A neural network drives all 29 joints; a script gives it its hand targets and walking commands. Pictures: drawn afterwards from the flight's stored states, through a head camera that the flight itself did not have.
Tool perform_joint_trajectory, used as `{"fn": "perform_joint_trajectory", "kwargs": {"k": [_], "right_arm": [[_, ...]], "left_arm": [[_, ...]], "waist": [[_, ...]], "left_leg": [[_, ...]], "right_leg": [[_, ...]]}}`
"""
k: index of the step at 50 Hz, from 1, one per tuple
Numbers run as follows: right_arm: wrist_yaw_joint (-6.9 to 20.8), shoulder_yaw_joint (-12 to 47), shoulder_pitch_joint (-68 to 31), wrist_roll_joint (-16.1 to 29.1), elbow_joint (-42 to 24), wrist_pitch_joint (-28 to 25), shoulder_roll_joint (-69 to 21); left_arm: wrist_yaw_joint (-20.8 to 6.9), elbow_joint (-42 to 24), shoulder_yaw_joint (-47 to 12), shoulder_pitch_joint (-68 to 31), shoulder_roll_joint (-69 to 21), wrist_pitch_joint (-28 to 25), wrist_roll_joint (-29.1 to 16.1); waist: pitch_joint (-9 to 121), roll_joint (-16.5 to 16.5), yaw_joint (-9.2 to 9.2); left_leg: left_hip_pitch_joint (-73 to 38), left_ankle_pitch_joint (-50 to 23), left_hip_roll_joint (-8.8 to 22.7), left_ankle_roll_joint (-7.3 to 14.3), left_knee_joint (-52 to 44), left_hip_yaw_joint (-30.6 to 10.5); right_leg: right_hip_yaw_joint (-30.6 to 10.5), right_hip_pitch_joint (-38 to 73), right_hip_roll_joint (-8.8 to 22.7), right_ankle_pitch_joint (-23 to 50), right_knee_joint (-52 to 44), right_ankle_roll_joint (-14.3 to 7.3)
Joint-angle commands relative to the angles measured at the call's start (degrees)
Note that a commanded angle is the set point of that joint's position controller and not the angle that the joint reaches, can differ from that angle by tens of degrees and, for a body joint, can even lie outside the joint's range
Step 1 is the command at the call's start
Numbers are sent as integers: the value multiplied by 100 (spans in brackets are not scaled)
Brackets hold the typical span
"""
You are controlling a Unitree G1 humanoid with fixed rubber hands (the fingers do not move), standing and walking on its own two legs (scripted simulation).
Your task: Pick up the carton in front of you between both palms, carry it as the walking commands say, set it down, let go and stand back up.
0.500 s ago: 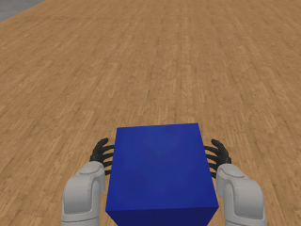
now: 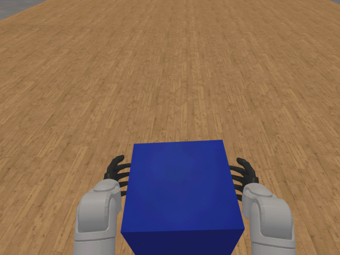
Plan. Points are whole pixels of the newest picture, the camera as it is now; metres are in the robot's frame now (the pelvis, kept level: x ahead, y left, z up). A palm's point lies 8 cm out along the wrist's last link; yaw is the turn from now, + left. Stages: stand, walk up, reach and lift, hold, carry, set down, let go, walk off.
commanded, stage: carry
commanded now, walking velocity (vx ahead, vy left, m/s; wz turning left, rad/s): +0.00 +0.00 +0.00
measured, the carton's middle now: (180, 205) +0.27 +0.00 +0.00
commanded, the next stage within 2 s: hold in 1.34 s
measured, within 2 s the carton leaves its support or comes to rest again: neither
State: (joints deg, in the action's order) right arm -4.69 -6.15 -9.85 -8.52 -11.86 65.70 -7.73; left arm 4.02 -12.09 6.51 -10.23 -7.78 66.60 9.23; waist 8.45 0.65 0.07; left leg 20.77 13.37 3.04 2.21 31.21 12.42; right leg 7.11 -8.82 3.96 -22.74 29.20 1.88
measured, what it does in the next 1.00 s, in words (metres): shifts its weight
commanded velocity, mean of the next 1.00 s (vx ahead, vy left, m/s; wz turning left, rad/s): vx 0.00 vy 0.00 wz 0.00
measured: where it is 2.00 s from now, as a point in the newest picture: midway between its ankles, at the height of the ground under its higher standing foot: outside the picture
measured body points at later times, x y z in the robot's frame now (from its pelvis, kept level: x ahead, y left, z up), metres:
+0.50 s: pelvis -0.02 -0.01 +0.00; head -0.05 -0.01 +0.45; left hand +0.28 +0.14 +0.03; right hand +0.27 -0.16 +0.03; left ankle +0.02 +0.10 -0.73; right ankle -0.10 -0.11 -0.73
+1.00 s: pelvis -0.05 -0.01 +0.00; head -0.08 -0.01 +0.45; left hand +0.25 +0.13 +0.03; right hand +0.25 -0.17 +0.03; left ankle +0.02 +0.10 -0.73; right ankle -0.10 -0.11 -0.73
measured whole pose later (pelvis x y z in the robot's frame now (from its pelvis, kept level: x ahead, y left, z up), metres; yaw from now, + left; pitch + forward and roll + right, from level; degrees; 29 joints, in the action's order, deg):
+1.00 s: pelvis -0.05 -0.01 +0.00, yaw -1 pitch +1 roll +0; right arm -2.2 -10.1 -13.2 -14.3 11.7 41.9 -8.3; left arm 1.8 11.3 10.5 -13.6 -8.4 42.2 14.6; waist 5.8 0.1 0.1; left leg 22.0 8.7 5.0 1.2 29.6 10.6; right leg 9.1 -11.5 2.4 -20.8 31.1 -0.8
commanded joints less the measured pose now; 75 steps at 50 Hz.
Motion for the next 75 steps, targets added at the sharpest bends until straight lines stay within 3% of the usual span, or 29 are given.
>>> {"fn": "perform_joint_trajectory", "kwargs": {"k": [1, 6, 11, 17, 24, 29, 36, 46, 67, 68, 70, 72, 74, 75], "right_arm": [[1557, 4067, -2468, 2232, -95, -196, -5399], [1560, 4009, -2496, 2097, 16, -591, -5321], [1559, 3720, -2295, 1779, 367, -1030, -5089], [1561, 3240, -2438, 1347, 909, -1718, -4892], [1611, 2393, -2933, 753, 2084, -2611, -4932], [1698, 2227, -3280, 613, 2539, -3015, -5282], [1693, 2661, -3048, 882, 2163, -2737, -5426], [1694, 2752, -3165, 973, 1930, -2631, -5338], [1692, 2732, -3089, 961, 1926, -2615, -5285], [1754, 2525, -2718, 843, 2162, -2662, -5466], [1660, 2411, -2683, 682, 2074, -2858, -5306], [1590, 2333, -2684, 684, 2105, -2941, -5198], [1585, 2372, -2891, 701, 2045, -2980, -5171], [1558, 2336, -2856, 689, 2102, -3006, -5152]], "left_arm": [[-1542, -45, -4056, -2403, -5318, -250, -2265], [-1536, 66, -3971, -2394, -5258, -651, -2111], [-1508, 361, -3697, -2182, -5034, -1085, -1797], [-1480, 881, -3235, -2328, -4842, -1779, -1339], [-1547, 2112, -2443, -2848, -4951, -2667, -787], [-1638, 2635, -2274, -3145, -5314, -3062, -646], [-1638, 2238, -2703, -2912, -5419, -2785, -908], [-1624, 2075, -2743, -2930, -5356, -2670, -945], [-1624, 2120, -2714, -2815, -5347, -2649, -924], [-1654, 1915, -2630, -2375, -5396, -2643, -964], [-1657, 1713, -2750, -2668, -5251, -2710, -918], [-1654, 1776, -2741, -2642, -5150, -2734, -891], [-1657, 1875, -2798, -2609, -5221, -2763, -884], [-1669, 1923, -2776, -2657, -5141, -2779, -856]], "waist": [[1472, 38, -11], [1394, 115, -8], [1395, 95, 4], [1174, -24, 10], [991, -71, -9], [1011, -56, -10], [1126, -74, 2], [967, -74, 4], [1058, -74, -1], [283, 553, -132], [523, 349, 55], [415, 355, 69], [528, 143, 68], [458, 244, 67]], "left_leg": [[-1351, -4006, 644, 8, 263, -603], [-1150, -3379, 569, -40, 272, -581], [-1137, -3060, 611, -9, 333, -637], [-1142, -2686, 671, -21, 152, -703], [-1091, -1963, 691, -39, -157, -768], [-1098, -1614, 688, -41, -301, -799], [-1108, -1607, 696, -43, -332, -810], [-980, -1227, 686, -75, -439, -832], [-966, -1376, 698, -109, -381, -809], [-2979, -2172, -863, -10, -367, -1579], [-3044, -2273, -803, -63, -516, -1668], [-3087, -2396, -822, -130, -560, -1655], [-2976, -2306, -888, -202, -665, -1616], [-2839, -2015, -876, -210, -690, -1605]], "right_leg": [[-227, 127, 496, 3994, -4, 2], [-217, 283, 566, 4259, 10, -48], [-192, 235, 591, 3960, 35, -99], [-173, -9, 537, 2868, -107, -156], [-242, -264, 499, 1777, -342, -214], [-292, -372, 484, 1371, -446, -261], [-324, -377, 481, 1321, -416, -293], [-375, -569, 482, 996, -522, -345], [-394, -591, 470, 1249, -434, -372], [-1378, -1224, -618, 2466, -1063, -373], [-1439, -774, -589, 2564, -1076, -442], [-1451, -536, -612, 2499, -1195, -430], [-1409, -198, -677, 2701, -1167, -348], [-1390, -39, -676, 2284, -1277, -351]]}}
